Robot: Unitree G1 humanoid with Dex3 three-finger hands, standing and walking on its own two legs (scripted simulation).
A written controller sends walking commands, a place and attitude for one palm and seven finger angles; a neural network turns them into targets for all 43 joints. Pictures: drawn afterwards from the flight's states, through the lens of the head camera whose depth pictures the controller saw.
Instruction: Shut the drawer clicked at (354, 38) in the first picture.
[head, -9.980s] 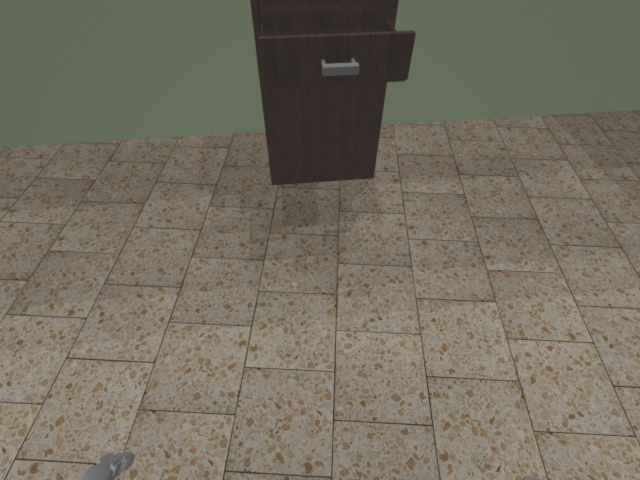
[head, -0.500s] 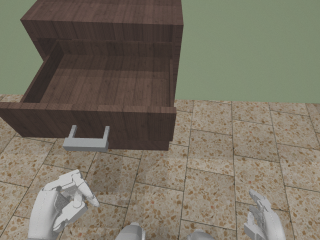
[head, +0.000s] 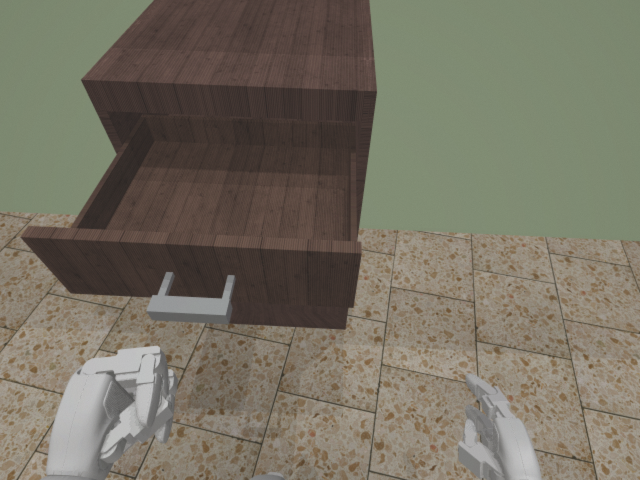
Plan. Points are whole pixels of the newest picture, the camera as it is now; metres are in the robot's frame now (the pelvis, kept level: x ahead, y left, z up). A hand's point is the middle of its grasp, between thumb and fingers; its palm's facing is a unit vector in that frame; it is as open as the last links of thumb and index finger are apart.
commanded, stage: raise the hand and make a fist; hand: left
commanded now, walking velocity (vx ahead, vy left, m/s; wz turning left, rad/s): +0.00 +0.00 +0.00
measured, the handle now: (195, 295) +0.35 +0.21 +0.01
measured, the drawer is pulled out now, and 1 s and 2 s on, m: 0.30 0.30 0.30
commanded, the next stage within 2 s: bring the fist close to the handle in 0.36 s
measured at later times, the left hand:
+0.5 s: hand (178, 408) +0.17 +0.16 +0.10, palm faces +0.05 -1.00 -0.07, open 3.3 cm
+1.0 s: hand (187, 383) +0.21 +0.17 +0.05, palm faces +0.04 -1.00 -0.05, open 3.3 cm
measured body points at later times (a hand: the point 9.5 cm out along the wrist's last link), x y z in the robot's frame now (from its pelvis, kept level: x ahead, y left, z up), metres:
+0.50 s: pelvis +0.01 -0.02 +0.01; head +0.03 -0.03 +0.46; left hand +0.16 +0.21 +0.10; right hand +0.20 -0.25 -0.06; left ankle +0.00 +0.11 -0.68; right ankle +0.00 -0.14 -0.68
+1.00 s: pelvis +0.00 -0.01 -0.01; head +0.06 -0.01 +0.44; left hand +0.20 +0.22 +0.06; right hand +0.17 -0.26 -0.09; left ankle +0.00 +0.11 -0.68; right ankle +0.00 -0.14 -0.68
